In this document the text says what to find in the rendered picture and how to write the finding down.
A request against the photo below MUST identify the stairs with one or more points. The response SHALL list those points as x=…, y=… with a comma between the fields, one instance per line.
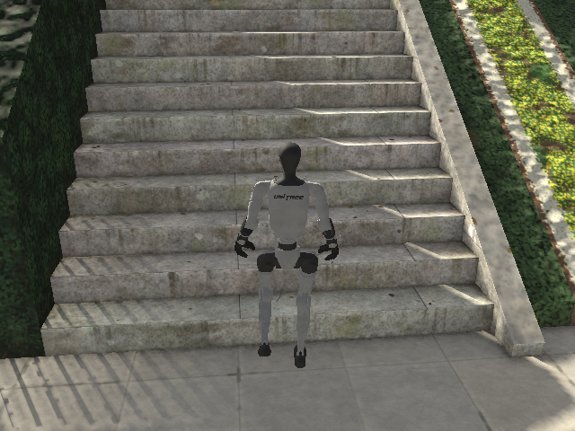
x=190, y=103

